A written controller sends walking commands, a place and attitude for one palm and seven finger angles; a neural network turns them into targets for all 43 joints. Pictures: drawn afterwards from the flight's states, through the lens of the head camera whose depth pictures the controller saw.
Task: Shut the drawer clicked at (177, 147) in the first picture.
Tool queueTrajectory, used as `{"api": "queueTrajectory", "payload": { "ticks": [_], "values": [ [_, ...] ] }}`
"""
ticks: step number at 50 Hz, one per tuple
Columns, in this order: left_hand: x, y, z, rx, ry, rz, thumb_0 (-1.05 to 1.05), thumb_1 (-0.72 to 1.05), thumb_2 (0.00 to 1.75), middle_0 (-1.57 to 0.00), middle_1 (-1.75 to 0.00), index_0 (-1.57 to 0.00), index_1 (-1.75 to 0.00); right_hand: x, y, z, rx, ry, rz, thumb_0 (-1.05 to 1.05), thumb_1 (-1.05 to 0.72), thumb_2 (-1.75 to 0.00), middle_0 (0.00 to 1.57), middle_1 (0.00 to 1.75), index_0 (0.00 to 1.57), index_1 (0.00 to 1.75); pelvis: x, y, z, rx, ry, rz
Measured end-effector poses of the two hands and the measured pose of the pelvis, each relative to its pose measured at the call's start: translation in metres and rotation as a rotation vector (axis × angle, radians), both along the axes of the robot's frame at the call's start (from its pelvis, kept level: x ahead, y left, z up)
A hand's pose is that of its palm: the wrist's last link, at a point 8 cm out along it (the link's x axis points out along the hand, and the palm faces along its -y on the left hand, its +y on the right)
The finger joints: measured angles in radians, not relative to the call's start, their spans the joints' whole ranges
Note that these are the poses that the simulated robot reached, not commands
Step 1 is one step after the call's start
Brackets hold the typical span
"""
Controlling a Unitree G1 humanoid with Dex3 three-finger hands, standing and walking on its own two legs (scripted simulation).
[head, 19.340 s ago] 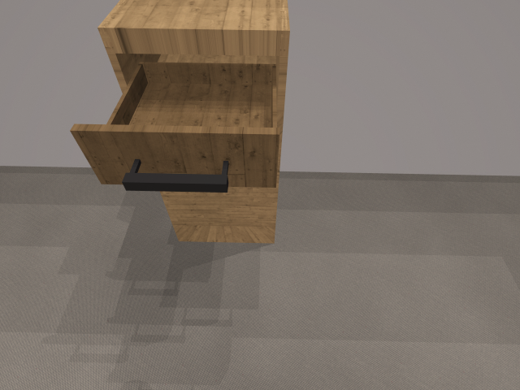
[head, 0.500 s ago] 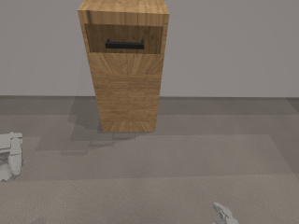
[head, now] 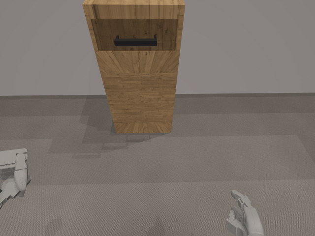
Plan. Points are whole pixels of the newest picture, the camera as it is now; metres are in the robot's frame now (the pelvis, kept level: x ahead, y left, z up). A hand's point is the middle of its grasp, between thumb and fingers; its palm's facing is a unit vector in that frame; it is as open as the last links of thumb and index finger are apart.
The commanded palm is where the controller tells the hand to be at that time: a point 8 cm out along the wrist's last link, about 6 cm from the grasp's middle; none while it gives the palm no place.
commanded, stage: stop stepping back and stand still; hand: left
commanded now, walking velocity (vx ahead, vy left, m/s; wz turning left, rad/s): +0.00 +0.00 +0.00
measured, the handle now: (136, 39) +0.92 +0.15 +0.03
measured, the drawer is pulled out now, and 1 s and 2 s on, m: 0.00 0.00 0.00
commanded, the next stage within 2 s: let the arm hang, fingers relaxed in 0.04 s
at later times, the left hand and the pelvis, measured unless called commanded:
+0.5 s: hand out of the picture +0.00 +0.20 -0.17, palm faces +0.03 -0.97 -0.23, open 3.3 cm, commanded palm none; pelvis -0.03 +0.01 +0.00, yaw +2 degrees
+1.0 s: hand out of the picture -0.02 +0.19 -0.17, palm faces +0.04 -0.97 -0.23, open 7.2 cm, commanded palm none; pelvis -0.02 +0.01 +0.00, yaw +2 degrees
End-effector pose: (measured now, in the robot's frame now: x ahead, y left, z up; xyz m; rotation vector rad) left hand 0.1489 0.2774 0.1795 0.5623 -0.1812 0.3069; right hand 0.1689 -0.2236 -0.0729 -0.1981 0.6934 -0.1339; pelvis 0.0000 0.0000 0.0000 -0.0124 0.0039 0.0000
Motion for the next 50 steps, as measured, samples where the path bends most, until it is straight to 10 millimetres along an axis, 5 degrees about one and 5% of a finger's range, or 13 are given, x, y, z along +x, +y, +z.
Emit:
{"api": "queueTrajectory", "payload": {
  "ticks": [8, 10, 14, 17, 21, 28, 34, 40, 50],
  "values": [
    [0.000, 0.004, -0.016, -0.037, 0.035, 0.024, 0.01, 0.89, 0.90, -1.40, -1.60, -1.41, -1.60, -0.004, -0.007, -0.003, -0.021, 0.022, 0.016, 0.01, -0.90, -0.90, 0.20, 0.30, 0.20, 0.30, -0.002, 0.002, 0.000, -0.001, 0.001, 0.012],
    [0.010, 0.011, -0.059, -0.069, 0.198, 0.021, 0.01, 0.89, 0.90, -1.39, -1.59, -1.40, -1.60, -0.007, -0.011, -0.016, -0.010, 0.064, 0.057, 0.01, -0.90, -0.90, 0.20, 0.30, 0.20, 0.30, -0.006, 0.006, -0.003, -0.002, 0.011, 0.025],
    [0.001, 0.019, -0.182, -0.239, 0.679, 0.118, 0.00, 0.90, 0.90, -1.34, -1.54, -1.35, -1.54, -0.026, -0.021, -0.040, -0.011, 0.182, 0.051, 0.01, -0.90, -0.90, 0.20, 0.30, 0.20, 0.30, -0.013, 0.011, -0.009, 0.001, 0.008, 0.034],
    [-0.035, 0.002, -0.256, -0.353, 0.990, 0.158, 0.01, 0.90, 0.90, -1.26, -1.46, -1.27, -1.47, -0.055, -0.026, -0.046, -0.024, 0.272, 0.022, 0.01, -0.90, -0.90, 0.20, 0.30, 0.20, 0.30, -0.017, 0.010, -0.010, 0.008, -0.008, 0.032],
    [-0.099, -0.033, -0.309, -0.476, 1.281, 0.175, 0.01, 0.91, 0.90, -1.13, -1.33, -1.13, -1.33, -0.104, -0.027, -0.051, -0.041, 0.432, -0.016, 0.01, -0.90, -0.90, 0.20, 0.30, 0.20, 0.30, -0.022, 0.009, -0.006, 0.006, -0.022, 0.031],
    [-0.190, -0.018, -0.319, -0.533, 1.493, 0.362, 0.01, 0.90, 0.90, -0.87, -1.08, -0.87, -1.07, -0.185, -0.014, -0.061, -0.016, 0.713, -0.053, 0.01, -0.90, -0.90, 0.20, 0.30, 0.20, 0.30, -0.026, 0.007, 0.001, -0.005, -0.017, 0.041],
    [-0.230, -0.010, -0.309, -0.518, 1.595, 0.444, 0.01, 0.91, 0.90, -0.64, -0.81, -0.64, -0.81, -0.218, 0.002, -0.069, 0.040, 0.803, -0.080, 0.01, -0.90, -0.90, 0.20, 0.30, 0.20, 0.30, -0.026, 0.009, 0.003, -0.001, -0.020, 0.037],
    [-0.227, -0.013, -0.307, -0.516, 1.589, 0.448, 0.01, 0.91, 0.90, -0.41, -0.55, -0.41, -0.55, -0.219, 0.011, -0.075, 0.074, 0.797, -0.088, 0.00, -0.90, -0.90, 0.20, 0.30, 0.20, 0.30, -0.025, 0.010, 0.003, 0.005, -0.024, 0.033],
    [-0.171, -0.036, -0.316, -0.546, 1.470, 0.340, 0.00, 0.91, 0.90, -0.23, -0.34, -0.23, -0.34, -0.187, 0.011, -0.075, 0.078, 0.703, -0.087, 0.00, -0.90, -0.90, 0.20, 0.30, 0.20, 0.30, -0.021, 0.008, 0.003, 0.010, -0.032, 0.027]
  ]
}}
